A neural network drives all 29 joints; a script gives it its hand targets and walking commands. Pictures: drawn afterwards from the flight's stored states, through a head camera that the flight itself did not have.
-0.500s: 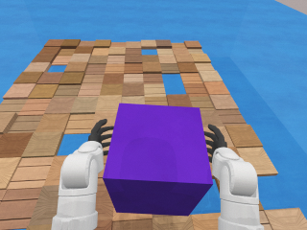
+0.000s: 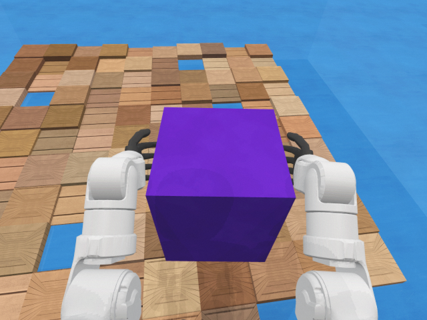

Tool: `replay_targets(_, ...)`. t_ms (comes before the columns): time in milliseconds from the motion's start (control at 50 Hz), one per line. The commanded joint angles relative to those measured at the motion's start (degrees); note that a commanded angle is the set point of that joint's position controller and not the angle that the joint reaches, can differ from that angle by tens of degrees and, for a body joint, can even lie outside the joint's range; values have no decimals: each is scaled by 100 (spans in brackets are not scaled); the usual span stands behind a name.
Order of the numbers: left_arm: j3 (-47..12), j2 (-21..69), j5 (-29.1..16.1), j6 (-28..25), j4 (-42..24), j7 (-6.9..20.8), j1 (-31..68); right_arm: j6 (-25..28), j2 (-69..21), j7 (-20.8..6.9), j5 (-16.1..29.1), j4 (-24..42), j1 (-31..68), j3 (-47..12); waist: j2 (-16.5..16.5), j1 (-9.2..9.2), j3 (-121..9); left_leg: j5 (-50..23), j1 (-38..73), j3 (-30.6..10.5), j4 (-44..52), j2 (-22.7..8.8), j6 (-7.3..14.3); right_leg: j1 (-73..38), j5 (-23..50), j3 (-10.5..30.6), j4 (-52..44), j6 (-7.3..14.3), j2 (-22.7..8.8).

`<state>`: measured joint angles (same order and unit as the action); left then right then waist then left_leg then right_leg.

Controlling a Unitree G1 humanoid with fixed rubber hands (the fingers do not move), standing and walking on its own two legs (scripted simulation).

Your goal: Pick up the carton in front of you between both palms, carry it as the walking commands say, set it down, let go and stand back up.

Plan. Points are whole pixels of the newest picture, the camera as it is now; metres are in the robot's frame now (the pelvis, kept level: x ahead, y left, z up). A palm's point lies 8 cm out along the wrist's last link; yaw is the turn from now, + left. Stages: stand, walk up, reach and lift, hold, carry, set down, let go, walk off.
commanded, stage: carry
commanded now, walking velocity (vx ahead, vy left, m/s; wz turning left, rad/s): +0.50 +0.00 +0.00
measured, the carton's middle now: (217, 188) +0.37 +0.00 +0.05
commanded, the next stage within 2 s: none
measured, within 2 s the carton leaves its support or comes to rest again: neither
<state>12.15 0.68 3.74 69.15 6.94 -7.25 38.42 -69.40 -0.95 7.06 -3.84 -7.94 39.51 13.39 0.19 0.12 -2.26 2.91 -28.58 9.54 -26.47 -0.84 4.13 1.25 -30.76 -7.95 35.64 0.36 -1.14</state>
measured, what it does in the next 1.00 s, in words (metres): walks ahead: right foot, then left foot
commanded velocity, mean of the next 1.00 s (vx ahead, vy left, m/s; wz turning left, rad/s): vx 0.50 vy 0.00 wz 0.00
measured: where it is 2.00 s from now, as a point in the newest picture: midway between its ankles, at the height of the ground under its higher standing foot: (212, 144)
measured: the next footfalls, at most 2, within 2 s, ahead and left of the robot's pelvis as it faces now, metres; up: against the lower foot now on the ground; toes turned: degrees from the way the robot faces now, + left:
right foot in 0.44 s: +0.50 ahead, -0.07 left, +0.00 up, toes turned -8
left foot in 0.90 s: +0.83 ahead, +0.16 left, +0.03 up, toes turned +12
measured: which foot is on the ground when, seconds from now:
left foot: down 0.00-0.44, up 0.46-0.88, down 0.90-1.00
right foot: down 0.00-0.00, up 0.02-0.42, down 0.44-0.94, up 0.96-1.00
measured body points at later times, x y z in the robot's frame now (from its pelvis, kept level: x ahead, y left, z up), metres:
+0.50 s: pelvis +0.37 +0.00 +0.00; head +0.37 +0.00 +0.45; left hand +0.65 +0.17 +0.09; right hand +0.66 -0.14 +0.09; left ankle +0.15 +0.07 -0.67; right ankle +0.46 -0.06 -0.72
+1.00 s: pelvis +0.69 +0.05 +0.02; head +0.68 +0.05 +0.47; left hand +0.96 +0.20 +0.08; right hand +0.96 -0.10 +0.08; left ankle +0.79 +0.15 -0.69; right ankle +0.50 -0.05 -0.64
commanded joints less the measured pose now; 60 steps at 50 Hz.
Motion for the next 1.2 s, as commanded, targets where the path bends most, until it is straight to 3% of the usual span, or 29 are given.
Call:
replay_targets(0, -3622, 6596, -2406, -65, -379, 1404, 3686, 129, -6104, -1420, 2169, 219, 3431, -3422, -2099, -189, -3618, -1553, 5604, -3605, -79, -2220, 1075, 3107, 156, 472, 3848, -82, 468)
replay_targets(20, -3710, 6518, -2335, -95, -544, 1388, 3680, 160, -6340, -1451, 2242, 219, 3131, -3487, -1754, -386, -3485, -1038, 5577, -3863, 296, -2170, 1250, 3859, 101, 797, 4439, 15, 422)
replay_targets(60, -3859, 6787, -2405, -199, -986, 1353, 3717, 247, -6700, -1498, 2395, 995, 3399, -3731, -607, -320, -2922, -2008, 4844, -2853, 301, -1817, 870, 4061, 606, 892, 4051, 149, -47)
replay_targets(80, -3924, 6922, -2380, -240, -1184, 1327, 3597, 286, -6828, -1492, 2472, 1355, 3518, -3899, -479, -280, -2880, -2220, 4622, -2548, 406, -1784, 743, 3999, 844, 866, 3607, 127, -192)
replay_targets(120, -4054, 6992, -2313, -314, -1524, 1268, 3101, 349, -6940, -1484, 2510, 1842, 3281, -4130, -505, -216, -2955, -2149, 4431, -2076, 603, -1642, 577, 3751, 1019, 782, 2938, 29, -268)
replay_targets(200, -4453, 6794, -1935, -513, -1915, 1219, 1750, 466, -6690, -1553, 2340, 2358, 1977, -4533, -666, -184, -2856, -3401, 4805, -1417, 559, -1460, 544, 4097, 1424, 394, 1860, -76, -207)
replay_targets(320, -4987, 6284, -1806, -595, -2797, 1349, 506, 518, -6101, -1715, 2146, 3009, 369, -4937, -758, -189, -2010, -4173, 4473, -460, 760, -877, 236, 3341, 3099, -395, -499, -84, 201)
replay_targets(400, -4854, 6005, -1891, -303, -3027, 1506, -430, 306, -5758, -1718, 2026, 3192, -562, -4750, -1067, -20, -2106, -4953, 4073, 36, -301, -888, -99, 1308, 3583, -814, -1481, 163, 499)
replay_targets(420, -4786, 5974, -1872, -232, -3011, 1553, -568, 243, -5708, -1731, 2008, 3190, -672, -4750, -833, 59, -2275, -4167, 3488, 236, -1055, -779, -249, 301, 3678, -760, -1613, 194, 394)
replay_targets(440, -4687, 5904, -1840, -151, -2963, 1607, -767, 182, -5645, -1752, 1990, 3205, -624, -4756, -239, 177, -2471, -2168, 2369, 131, -2159, -631, -344, -845, 3917, 291, -1339, 297, -493)
replay_targets(460, -4600, 5745, -1803, -119, -2803, 1653, -646, 70, -5588, -1754, 2048, 3220, -484, -4826, 1052, 168, -2950, 867, 202, -290, -3883, 7, -584, -2535, 4080, 2849, -1142, 1436, -2178)
replay_targets(480, -4594, 5780, -1871, -67, -2631, 1676, -774, 21, -5509, -1758, 2026, 3134, -511, -4788, 1276, 151, -2680, 2550, -735, -719, -4950, 273, -478, -2322, 3661, 3561, -1772, 1805, -2351)
replay_targets(520, -4667, 5945, -2038, -19, -2691, 1730, -517, 25, -5678, -1746, 2026, 2998, -325, -4771, 378, 122, -2114, 2073, -1004, -1043, -4874, -255, -237, -1425, 3753, 2548, -1913, 1398, -1965)
replay_targets(560, -4745, 6055, -2203, 10, -2818, 1780, -145, 54, -5896, -1713, 1990, 2854, -326, -4753, 97, 45, -1745, 1603, -648, -990, -4031, -510, -279, -433, 3258, 1797, -2228, 950, -1739)
replay_targets(620, -4716, 5984, -2296, 45, -2797, 1841, -100, 67, -6004, -1629, 1901, 2690, -435, -4746, 525, 35, -1602, 1200, -580, -644, -3209, -505, -452, 32, 2462, 1186, -2609, 853, -1497)
replay_targets(680, -4648, 5888, -2272, 59, -2741, 1869, -212, 53, -5992, -1565, 1878, 2731, -413, -4783, 653, 45, -1273, 790, -1012, -381, -2441, -578, -595, -60, 2562, 853, -2789, 835, -1390)
replay_targets(840, -4467, 5637, -2036, 86, -2620, 1798, -494, -34, -5786, -1585, 2014, 2833, -359, -4896, 927, 119, -773, 290, -418, 409, -653, -187, -372, -392, 4320, 98, -2347, 610, -1222)
replay_targets(880, -4471, 5631, -2014, 90, -2601, 1786, -520, -40, -5794, -1608, 2041, 2766, -446, -4849, 959, 17, -1081, 457, 702, 754, -294, 90, -236, -283, 5297, -269, -1413, 428, -1127)
replay_targets(900, -4495, 5656, -2009, 86, -2615, 1786, -519, -29, -5809, -1621, 2031, 2707, -551, -4814, 783, -90, -1522, 713, 1969, 752, -184, 179, -132, 235, 5567, -513, -415, 259, -961)
replay_targets(920, -4586, 5674, -2036, 85, -2803, 1799, -363, 54, -5832, -1657, 1977, 2626, -567, -4777, -239, -216, -2071, 1664, 3522, -1053, 185, -789, 356, 1677, 4746, -471, 1036, -38, -539)
replay_targets(940, -4632, 5693, -2098, 79, -2978, 1820, -173, 133, -5962, -1673, 1942, 2491, -706, -4768, -1837, -297, -2458, 1438, 4343, -3371, 1131, -1895, 967, 3059, 2009, -256, 2898, -244, 202)
replay_targets(960, -4727, 5864, -2109, 37, -2875, 1836, -163, 155, -6092, -1677, 2026, 2558, -645, -4800, -1556, -205, -2403, 81, 4355, -3510, 1142, -2203, 1162, 3635, 582, 532, 3981, -69, 96)
replay_targets(980, -4740, 5968, -2160, -26, -2877, 1851, -200, 205, -6237, -1674, 2064, 2627, -626, -4851, -905, -218, -2416, -570, 4112, -3000, 882, -2139, 1143, 3770, 559, 867, 4228, 66, -191)
replay_targets(1000, -4757, 6085, -2192, -89, -2912, 1857, -196, 270, -6360, -1667, 2089, 2727, -548, -4894, -305, -179, -2289, -745, 3735, -2570, 859, -2053, 884, 3754, 765, 967, 3828, 138, -447)
replay_targets(1020, -4777, 6197, -2187, -139, -2904, 1851, -232, 326, -6438, -1655, 2108, 2849, -440, -4950, -176, -109, -2166, -297, 3349, -2223, 1031, -1923, 611, 3607, 1015, 1030, 3230, 165, -618)
replay_targets(1040, -4793, 6246, -2184, -181, -2924, 1835, -277, 363, -6470, -1649, 2136, 2950, -380, -4985, -319, -69, -2119, 201, 3047, -1842, 1192, -1818, 440, 3370, 1208, 966, 2726, 148, -675)
replay_targets(1080, -4852, 6253, -2132, -254, -2934, 1778, -414, 394, -6402, -1661, 2177, 3017, -461, -5027, -621, -68, -2007, 694, 2733, -1348, 1444, -1662, 422, 3104, 1422, 665, 1835, 57, -562)
replay_targets(1120, -4883, 6132, -2055, -288, -2942, 1718, -452, 394, -6192, -1681, 2187, 3022, -511, -5054, -746, -79, -1808, 854, 2692, -1090, 1634, -1620, 498, 3116, 1722, 506, 855, -70, -571)
replay_targets(1180, -4883, 5802, -2015, -271, -2930, 1647, -252, 361, -5809, -1673, 2180, 3013, -291, -5063, -823, -120, -1595, 740, 2442, -524, 1558, -1401, 381, 2599, 2411, 15, -218, -132, -374)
